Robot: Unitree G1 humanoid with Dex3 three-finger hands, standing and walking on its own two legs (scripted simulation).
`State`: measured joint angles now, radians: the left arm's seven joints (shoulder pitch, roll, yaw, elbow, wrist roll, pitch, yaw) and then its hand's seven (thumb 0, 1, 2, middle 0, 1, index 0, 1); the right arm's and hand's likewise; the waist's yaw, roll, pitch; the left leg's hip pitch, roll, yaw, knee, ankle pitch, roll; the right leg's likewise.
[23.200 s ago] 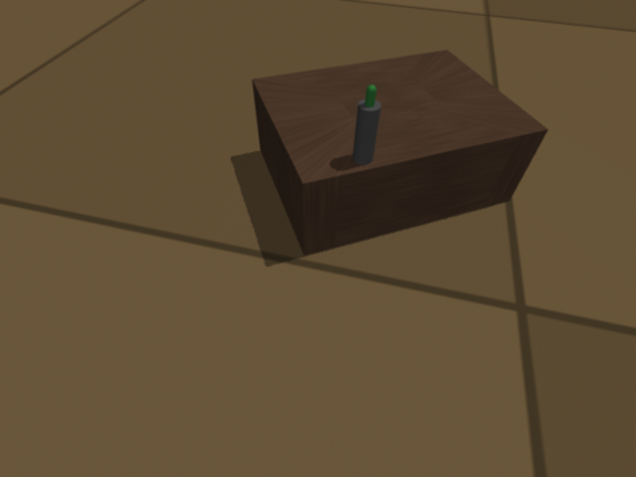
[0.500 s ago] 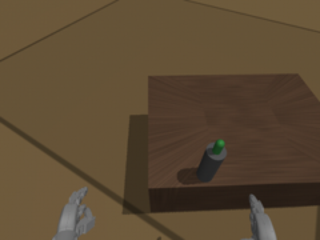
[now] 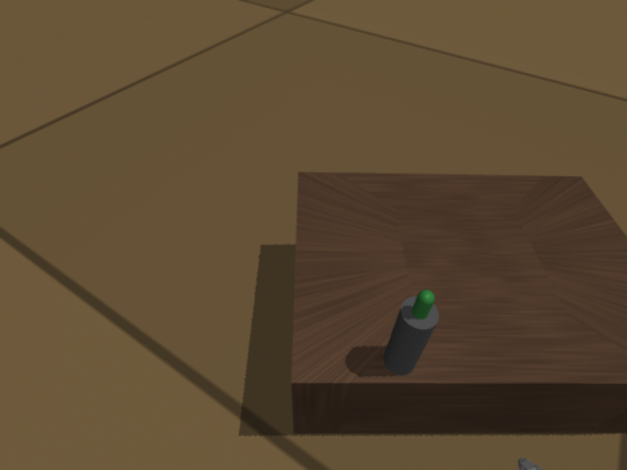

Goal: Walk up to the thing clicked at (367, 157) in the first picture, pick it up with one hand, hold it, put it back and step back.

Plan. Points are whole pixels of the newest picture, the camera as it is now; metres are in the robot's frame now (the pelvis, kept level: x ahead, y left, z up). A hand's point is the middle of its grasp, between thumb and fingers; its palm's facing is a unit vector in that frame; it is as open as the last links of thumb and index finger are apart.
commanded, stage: home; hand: right
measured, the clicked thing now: (411, 331) +0.43 -0.19 -0.24
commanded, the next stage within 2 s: stand in 1.28 s
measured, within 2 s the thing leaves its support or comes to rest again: neither
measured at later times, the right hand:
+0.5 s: hand out of the picture +0.05 -0.26 -0.14, palm faces -0.03 +0.93 -0.37, open 17.5 cm
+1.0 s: hand out of the picture +0.07 -0.25 -0.14, palm faces -0.04 +0.93 -0.36, open 17.4 cm
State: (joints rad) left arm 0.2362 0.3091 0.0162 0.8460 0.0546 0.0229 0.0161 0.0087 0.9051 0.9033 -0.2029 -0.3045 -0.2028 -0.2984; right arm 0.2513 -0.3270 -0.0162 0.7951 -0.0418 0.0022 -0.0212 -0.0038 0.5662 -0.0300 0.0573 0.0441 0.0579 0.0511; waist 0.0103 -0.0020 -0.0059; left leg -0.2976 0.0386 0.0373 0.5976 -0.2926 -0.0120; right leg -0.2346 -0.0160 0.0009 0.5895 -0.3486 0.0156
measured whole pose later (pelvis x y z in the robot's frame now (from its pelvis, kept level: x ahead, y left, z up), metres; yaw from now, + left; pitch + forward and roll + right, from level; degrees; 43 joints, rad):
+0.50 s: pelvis +0.00 -0.01 +0.02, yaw +1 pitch -3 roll +0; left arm 0.16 0.32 0.01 1.08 0.03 0.02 0.01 0.00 0.91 0.90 -0.20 -0.31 -0.20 -0.30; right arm 0.18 -0.33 0.01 1.10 -0.02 -0.01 -0.02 0.00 0.55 -0.04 0.06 0.05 0.06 0.05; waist 0.00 -0.02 0.03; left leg -0.15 0.05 0.03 0.39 -0.19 -0.02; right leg -0.07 0.00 -0.01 0.36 -0.23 0.01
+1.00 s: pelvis +0.00 +0.00 +0.02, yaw +1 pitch -3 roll +0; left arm 0.13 0.33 0.00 1.14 0.02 0.01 0.01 0.00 0.91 0.90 -0.20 -0.31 -0.20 -0.30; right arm 0.12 -0.33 0.02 1.14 -0.01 -0.01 -0.02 0.00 0.54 -0.04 0.06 0.05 0.06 0.06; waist 0.00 -0.01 0.04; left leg -0.14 0.03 0.03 0.35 -0.17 -0.01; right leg -0.06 -0.01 -0.02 0.31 -0.21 0.02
